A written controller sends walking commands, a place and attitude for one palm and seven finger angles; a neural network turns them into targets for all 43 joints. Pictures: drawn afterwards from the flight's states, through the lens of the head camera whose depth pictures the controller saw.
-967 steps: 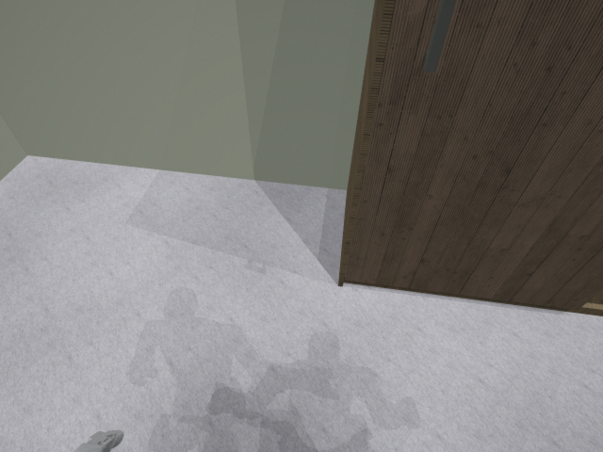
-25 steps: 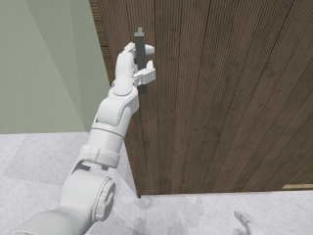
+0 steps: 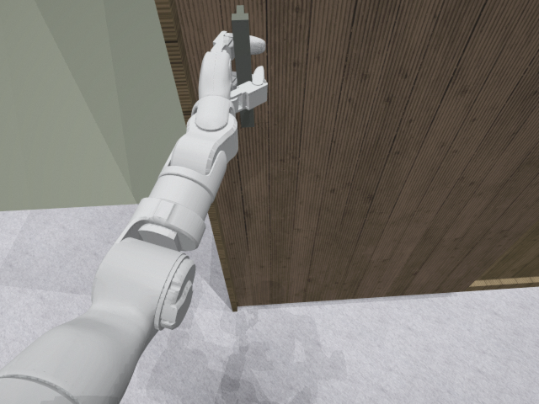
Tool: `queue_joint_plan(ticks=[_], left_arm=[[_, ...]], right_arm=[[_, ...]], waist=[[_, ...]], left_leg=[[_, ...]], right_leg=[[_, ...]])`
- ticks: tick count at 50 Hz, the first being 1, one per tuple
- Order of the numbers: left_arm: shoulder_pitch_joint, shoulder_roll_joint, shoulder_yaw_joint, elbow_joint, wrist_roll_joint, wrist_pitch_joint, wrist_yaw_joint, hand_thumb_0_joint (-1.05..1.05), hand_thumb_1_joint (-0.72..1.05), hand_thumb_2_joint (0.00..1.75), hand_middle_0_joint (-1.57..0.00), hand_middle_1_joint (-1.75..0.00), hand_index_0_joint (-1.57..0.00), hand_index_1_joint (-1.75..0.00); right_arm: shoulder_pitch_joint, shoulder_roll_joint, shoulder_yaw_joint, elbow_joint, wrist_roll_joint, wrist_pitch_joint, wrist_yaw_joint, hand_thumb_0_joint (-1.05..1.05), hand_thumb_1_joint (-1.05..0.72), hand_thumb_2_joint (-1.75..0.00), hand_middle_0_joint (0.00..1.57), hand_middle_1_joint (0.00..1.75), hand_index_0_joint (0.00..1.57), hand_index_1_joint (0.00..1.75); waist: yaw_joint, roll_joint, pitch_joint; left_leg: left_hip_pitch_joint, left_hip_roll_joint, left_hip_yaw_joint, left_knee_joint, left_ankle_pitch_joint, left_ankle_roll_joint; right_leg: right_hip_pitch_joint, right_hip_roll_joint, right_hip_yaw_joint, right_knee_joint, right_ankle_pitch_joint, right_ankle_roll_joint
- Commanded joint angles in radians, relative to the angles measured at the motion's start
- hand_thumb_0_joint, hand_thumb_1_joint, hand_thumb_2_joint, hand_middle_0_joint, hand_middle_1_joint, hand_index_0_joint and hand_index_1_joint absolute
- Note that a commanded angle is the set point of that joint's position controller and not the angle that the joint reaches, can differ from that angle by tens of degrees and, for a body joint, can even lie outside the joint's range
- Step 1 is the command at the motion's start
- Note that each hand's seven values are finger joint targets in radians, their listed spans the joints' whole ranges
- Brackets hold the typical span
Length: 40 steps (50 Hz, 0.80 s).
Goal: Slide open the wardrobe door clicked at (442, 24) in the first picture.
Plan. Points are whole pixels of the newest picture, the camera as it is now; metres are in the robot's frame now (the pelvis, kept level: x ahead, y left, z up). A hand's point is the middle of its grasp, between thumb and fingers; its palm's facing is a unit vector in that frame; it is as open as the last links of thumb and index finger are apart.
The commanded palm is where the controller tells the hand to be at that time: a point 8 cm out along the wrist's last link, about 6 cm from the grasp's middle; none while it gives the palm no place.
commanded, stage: step sideways, sliding the door along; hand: left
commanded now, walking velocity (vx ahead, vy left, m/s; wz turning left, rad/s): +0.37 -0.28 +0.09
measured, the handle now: (244, 69) +0.53 +0.06 +0.23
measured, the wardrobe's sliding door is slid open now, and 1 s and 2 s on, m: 0.01 0.04 0.37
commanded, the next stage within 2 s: none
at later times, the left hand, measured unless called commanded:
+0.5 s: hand (260, 94) +0.48 +0.03 +0.22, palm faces +0.01 -1.00 -0.07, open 6.2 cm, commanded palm +0.47 +0.01 +0.23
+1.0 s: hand (293, 91) +0.50 -0.02 +0.22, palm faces +0.31 -0.95 -0.08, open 6.3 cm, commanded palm +0.48 -0.07 +0.22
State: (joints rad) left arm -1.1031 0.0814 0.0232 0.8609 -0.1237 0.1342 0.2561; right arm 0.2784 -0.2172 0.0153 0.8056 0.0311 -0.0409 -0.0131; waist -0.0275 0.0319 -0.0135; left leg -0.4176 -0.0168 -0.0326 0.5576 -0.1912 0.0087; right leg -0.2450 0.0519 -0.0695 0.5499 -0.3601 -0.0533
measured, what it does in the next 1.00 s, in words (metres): steps to the right, turning left: right foot, then left foot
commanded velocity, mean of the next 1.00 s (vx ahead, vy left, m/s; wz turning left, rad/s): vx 0.08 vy -0.17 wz -0.04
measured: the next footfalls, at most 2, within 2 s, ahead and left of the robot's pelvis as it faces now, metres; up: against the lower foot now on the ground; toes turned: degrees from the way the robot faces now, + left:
right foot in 0.70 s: +0.26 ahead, -0.37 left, +0.00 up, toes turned +14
left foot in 0.88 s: +0.11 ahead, -0.04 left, +0.00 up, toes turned +23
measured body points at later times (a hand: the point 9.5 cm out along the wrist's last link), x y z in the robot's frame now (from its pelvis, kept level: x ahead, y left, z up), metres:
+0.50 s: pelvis +0.03 -0.06 -0.01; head +0.13 -0.06 +0.42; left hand +0.48 +0.08 +0.22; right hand +0.22 -0.29 -0.15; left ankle +0.05 +0.10 -0.73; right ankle +0.01 -0.16 -0.66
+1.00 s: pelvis +0.14 -0.24 -0.01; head +0.25 -0.19 +0.42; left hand +0.48 +0.03 +0.22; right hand +0.41 -0.36 -0.12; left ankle +0.07 -0.05 -0.73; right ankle +0.19 -0.35 -0.69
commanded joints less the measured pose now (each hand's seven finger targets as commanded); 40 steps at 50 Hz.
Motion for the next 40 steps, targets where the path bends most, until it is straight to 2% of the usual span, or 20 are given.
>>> queue_joint_plan(ticks=[1,4,6,10,12,13,15,17,19,20,21,22,23,26,29,34,36,37,38,40], left_arm=[[-0.537,0.132,-0.016,-0.292,0.014,-0.246,-0.129,0.00,0.90,0.90,-0.45,-1.40,-0.45,-1.40],[-0.551,0.156,-0.020,-0.347,-0.010,-0.275,-0.164,0.00,0.90,0.90,-0.45,-1.40,-0.45,-1.40],[-0.524,0.175,-0.020,-0.372,-0.009,-0.283,-0.177,0.00,0.90,0.90,-0.45,-1.40,-0.45,-1.40],[-0.485,0.199,0.000,-0.382,-0.001,-0.289,-0.191,0.00,0.90,0.90,-0.45,-1.40,-0.45,-1.40],[-0.509,0.177,0.006,-0.392,0.012,-0.293,-0.192,0.00,0.90,0.90,-0.45,-1.40,-0.45,-1.40],[-0.504,0.144,-0.023,-0.390,0.022,-0.293,-0.194,0.00,0.90,0.90,-0.45,-1.40,-0.45,-1.40],[-0.547,0.100,-0.059,-0.453,0.038,-0.304,-0.209,0.00,0.90,0.90,-0.45,-1.40,-0.45,-1.40],[-0.575,0.009,-0.133,-0.551,0.057,-0.336,-0.209,0.00,0.90,0.90,-0.45,-1.40,-0.45,-1.40],[-0.579,-0.056,-0.206,-0.626,0.052,-0.352,-0.212,0.00,0.90,0.90,-0.45,-1.40,-0.45,-1.40],[-0.571,-0.047,-0.209,-0.684,0.037,-0.369,-0.217,0.00,0.90,0.90,-0.45,-1.40,-0.45,-1.40],[-0.607,-0.109,-0.273,-0.767,0.013,-0.383,-0.229,0.00,0.90,0.90,-0.45,-1.40,-0.45,-1.40],[-0.643,-0.140,-0.302,-0.760,-0.001,-0.380,-0.239,0.00,0.90,0.90,-0.45,-1.40,-0.45,-1.40],[-0.636,-0.205,-0.336,-0.687,-0.002,-0.356,-0.252,0.00,0.90,0.90,-0.45,-1.40,-0.45,-1.40],[-0.633,-0.096,-0.296,-0.832,0.033,-0.349,-0.262,0.00,0.90,0.90,-0.45,-1.40,-0.45,-1.40],[-0.547,-0.116,-0.310,-0.840,0.049,-0.341,-0.263,0.00,0.90,0.90,-0.45,-1.40,-0.45,-1.40],[-0.448,-0.116,-0.326,-0.899,0.055,-0.336,-0.263,0.00,0.90,0.90,-0.45,-1.40,-0.45,-1.40],[-0.434,-0.058,-0.313,-0.956,0.081,-0.340,-0.256,0.00,0.90,0.90,-0.45,-1.40,-0.45,-1.40],[-0.380,0.003,-0.280,-0.974,0.094,-0.334,-0.249,0.00,0.90,0.90,-0.45,-1.40,-0.45,-1.40],[-0.310,0.028,-0.251,-1.017,0.088,-0.310,-0.238,0.00,0.90,0.90,-0.45,-1.40,-0.45,-1.40],[-0.277,-0.045,-0.312,-1.136,0.089,-0.314,-0.248,0.00,0.90,0.90,-0.45,-1.40,-0.45,-1.40]], right_arm=[[-0.060,-0.134,-0.037,-0.153,0.000,-0.052,-0.055,0.00,-0.90,-0.90,0.20,0.30,0.20,0.30],[-0.107,-0.138,-0.032,-0.178,0.000,-0.055,-0.077,0.00,-0.90,-0.90,0.20,0.30,0.20,0.30],[-0.107,-0.131,-0.032,-0.180,-0.002,-0.052,-0.079,0.00,-0.90,-0.90,0.20,0.30,0.20,0.30],[-0.111,-0.137,-0.038,-0.185,0.011,-0.035,-0.094,0.00,-0.90,-0.90,0.20,0.30,0.20,0.30],[-0.153,-0.110,-0.036,-0.190,0.011,-0.042,-0.105,0.00,-0.90,-0.90,0.20,0.30,0.20,0.30],[-0.154,-0.136,-0.046,-0.160,0.011,-0.053,-0.107,0.00,-0.90,-0.90,0.20,0.30,0.20,0.30],[-0.156,-0.111,-0.043,-0.140,-0.004,-0.070,-0.104,0.00,-0.90,-0.90,0.20,0.30,0.20,0.30],[-0.153,-0.068,-0.030,-0.155,-0.021,-0.080,-0.097,0.00,-0.90,-0.90,0.20,0.30,0.20,0.30],[-0.138,-0.069,-0.040,-0.149,-0.016,-0.088,-0.089,0.00,-0.90,-0.90,0.20,0.30,0.20,0.30],[-0.125,-0.126,-0.065,-0.157,-0.017,-0.095,-0.077,0.00,-0.90,-0.90,0.20,0.30,0.20,0.30],[-0.117,-0.131,-0.075,-0.166,-0.003,-0.097,-0.050,0.00,-0.90,-0.90,0.20,0.30,0.20,0.30],[-0.162,-0.119,-0.068,-0.158,0.014,-0.103,-0.009,0.00,-0.90,-0.90,0.20,0.30,0.20,0.30],[-0.195,-0.156,-0.087,-0.181,0.034,-0.074,0.006,0.00,-0.90,-0.90,0.20,0.30,0.20,0.30],[-0.230,-0.137,-0.110,-0.189,0.017,-0.070,-0.004,0.00,-0.90,-0.90,0.20,0.30,0.20,0.30],[-0.245,-0.132,-0.118,-0.223,0.028,-0.076,-0.006,0.00,-0.90,-0.90,0.20,0.30,0.20,0.30],[-0.292,-0.093,-0.092,-0.264,0.042,-0.094,-0.015,0.00,-0.90,-0.90,0.20,0.30,0.20,0.30],[-0.279,-0.055,-0.083,-0.263,0.041,-0.099,-0.016,0.00,-0.90,-0.90,0.20,0.30,0.20,0.30],[-0.307,-0.044,-0.081,-0.255,0.034,-0.098,-0.026,0.00,-0.90,-0.90,0.20,0.30,0.20,0.30],[-0.334,-0.066,-0.087,-0.246,0.042,-0.091,-0.040,0.00,-0.90,-0.90,0.20,0.30,0.20,0.30],[-0.333,-0.039,-0.075,-0.266,0.027,-0.102,-0.050,0.00,-0.90,-0.90,0.20,0.30,0.20,0.30]], waist=[[-0.052,0.021,-0.311],[-0.040,0.144,-0.243],[-0.032,0.079,-0.228],[0.000,-0.059,-0.273],[0.022,-0.368,-0.159],[0.033,-0.292,-0.150],[0.024,-0.113,-0.127],[0.019,-0.126,-0.169],[-0.050,-0.108,-0.274],[-0.065,0.067,-0.337],[-0.057,0.251,-0.415],[-0.054,0.123,-0.421],[-0.049,-0.014,-0.344],[-0.043,-0.041,-0.259],[-0.036,0.106,-0.316],[0.001,0.194,-0.343],[-0.005,-0.098,-0.350],[0.015,-0.241,-0.344],[0.026,-0.340,-0.347],[0.020,-0.262,-0.343]], left_leg=[[0.302,0.146,-0.137,-0.090,-0.165,0.093],[0.287,0.347,-0.537,-0.254,-0.384,0.209],[0.272,0.390,-0.577,-0.249,-0.327,0.227],[-0.002,0.201,-0.180,0.017,-0.226,0.103],[-0.257,0.011,0.040,0.442,-0.304,-0.001],[-0.271,0.019,-0.006,0.595,-0.348,-0.001],[-0.224,0.073,-0.005,0.556,-0.296,-0.004],[-0.068,0.070,0.107,0.259,-0.233,-0.005],[0.374,0.042,0.124,-0.127,0.122,0.014],[0.687,0.223,-0.098,-0.177,0.496,0.088],[0.945,0.484,-0.477,-0.044,0.892,0.217],[0.905,0.558,-0.494,-0.004,0.781,0.271],[0.787,0.576,-0.445,-0.013,0.733,0.264],[0.516,0.521,-0.308,-0.026,0.452,0.228],[0.370,0.372,-0.071,-0.052,0.334,0.157],[0.308,0.265,0.046,0.147,0.248,0.054],[0.186,0.094,0.111,0.365,0.028,-0.038],[0.007,0.027,0.085,0.460,-0.325,-0.065],[-0.080,0.029,0.031,0.536,-0.439,-0.060],[-0.037,0.058,0.022,0.374,-0.417,-0.025]], right_leg=[[-0.067,-0.060,0.055,0.015,-0.025,0.068],[-0.185,-0.015,0.100,0.298,-0.163,0.024],[-0.179,-0.046,0.151,0.316,-0.195,0.005],[0.264,-0.086,0.148,-0.094,-0.129,-0.030],[0.303,-0.359,0.518,-0.348,-0.132,-0.157],[0.308,-0.414,0.511,-0.307,0.004,-0.215],[0.319,-0.371,0.376,-0.181,0.304,-0.195],[0.351,-0.282,0.141,-0.039,0.648,-0.123],[0.144,-0.182,-0.025,0.314,0.763,-0.024],[-0.171,-0.095,-0.038,0.555,0.481,0.035],[-0.511,-0.043,0.077,0.754,-0.172,0.037],[-0.509,-0.111,0.248,0.855,-0.165,-0.017],[-0.531,-0.136,0.259,0.844,-0.172,-0.025],[-0.399,-0.212,0.272,0.576,-0.134,0.023],[-0.132,-0.147,0.062,0.368,0.060,0.056],[0.074,-0.086,-0.060,0.130,0.215,0.092],[0.157,-0.245,0.127,-0.034,0.692,0.040],[0.269,-0.347,0.259,-0.019,0.937,-0.023],[0.351,-0.390,0.346,0.017,1.108,-0.076],[0.354,-0.339,0.257,0.113,1.162,-0.074]])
